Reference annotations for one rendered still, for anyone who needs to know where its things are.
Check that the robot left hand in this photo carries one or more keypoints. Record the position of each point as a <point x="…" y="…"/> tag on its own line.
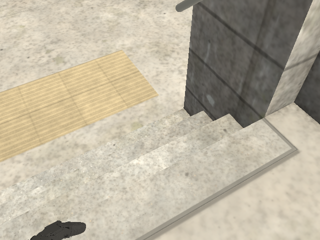
<point x="60" y="230"/>

